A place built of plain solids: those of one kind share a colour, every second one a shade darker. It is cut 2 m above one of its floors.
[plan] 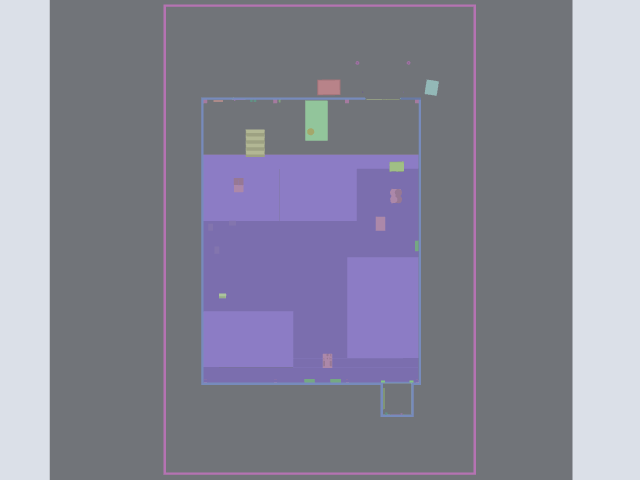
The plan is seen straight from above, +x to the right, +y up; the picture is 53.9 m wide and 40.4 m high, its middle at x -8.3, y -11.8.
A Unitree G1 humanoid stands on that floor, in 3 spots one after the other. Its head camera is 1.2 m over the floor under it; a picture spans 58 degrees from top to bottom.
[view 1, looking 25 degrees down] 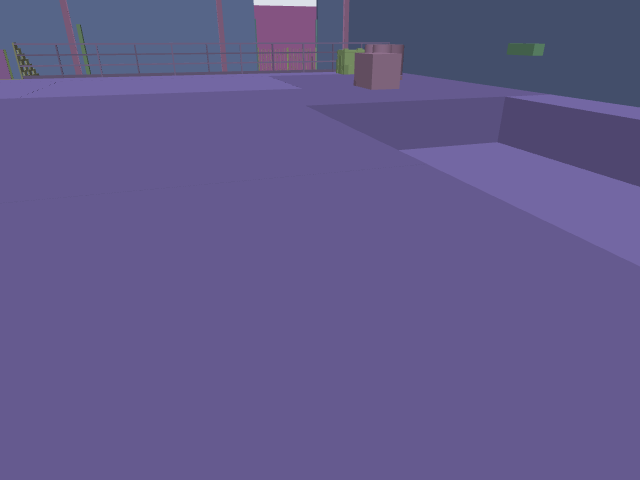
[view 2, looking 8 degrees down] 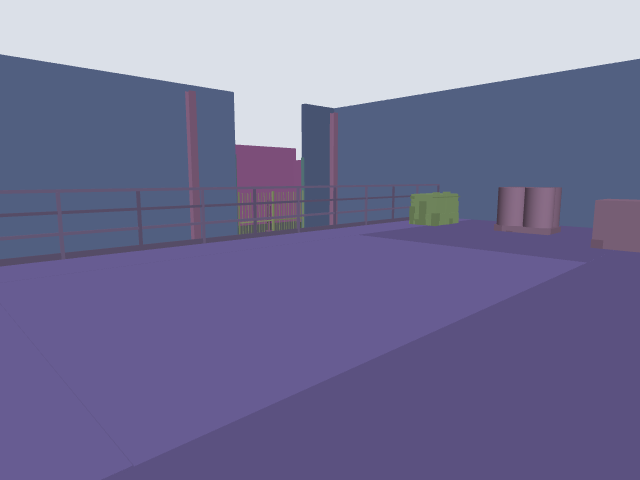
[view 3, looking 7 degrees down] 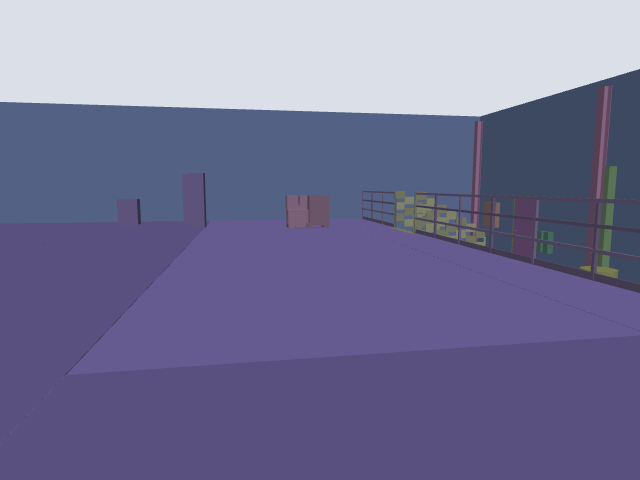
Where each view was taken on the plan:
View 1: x -8.45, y -21.70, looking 72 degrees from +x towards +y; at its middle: raised_floor_bank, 2.84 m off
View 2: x -12.30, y -11.95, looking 46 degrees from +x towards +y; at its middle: raised_floor_bank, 8.63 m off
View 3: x -2.30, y -9.05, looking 170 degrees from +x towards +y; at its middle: raised_floor_bank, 9.85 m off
